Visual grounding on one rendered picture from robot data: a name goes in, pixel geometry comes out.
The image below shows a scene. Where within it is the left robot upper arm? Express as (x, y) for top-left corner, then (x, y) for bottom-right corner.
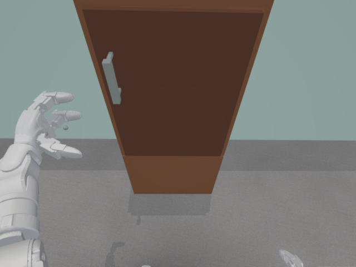
(0, 239), (48, 267)

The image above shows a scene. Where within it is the handle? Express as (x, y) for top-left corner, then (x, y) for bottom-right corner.
(102, 52), (121, 104)

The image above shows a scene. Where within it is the left robot hand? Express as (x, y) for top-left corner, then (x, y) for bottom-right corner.
(14, 91), (82, 159)

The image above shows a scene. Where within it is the right robot hand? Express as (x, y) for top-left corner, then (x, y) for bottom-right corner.
(279, 249), (303, 267)

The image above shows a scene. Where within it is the cupboard door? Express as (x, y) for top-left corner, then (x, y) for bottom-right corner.
(82, 7), (264, 156)

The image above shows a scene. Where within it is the left robot forearm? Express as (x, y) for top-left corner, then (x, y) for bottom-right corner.
(0, 144), (43, 247)

